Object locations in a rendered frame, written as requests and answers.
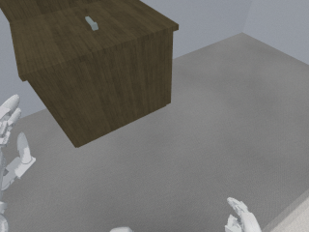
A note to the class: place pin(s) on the tap lever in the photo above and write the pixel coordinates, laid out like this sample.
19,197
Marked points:
94,25

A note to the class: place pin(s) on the robot left forearm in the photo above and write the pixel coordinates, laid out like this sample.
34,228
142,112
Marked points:
4,221

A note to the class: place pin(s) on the right robot hand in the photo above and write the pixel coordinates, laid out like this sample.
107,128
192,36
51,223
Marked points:
247,221

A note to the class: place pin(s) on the left robot hand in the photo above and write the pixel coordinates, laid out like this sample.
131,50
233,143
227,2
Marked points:
9,116

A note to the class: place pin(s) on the counter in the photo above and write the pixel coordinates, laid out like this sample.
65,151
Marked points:
93,82

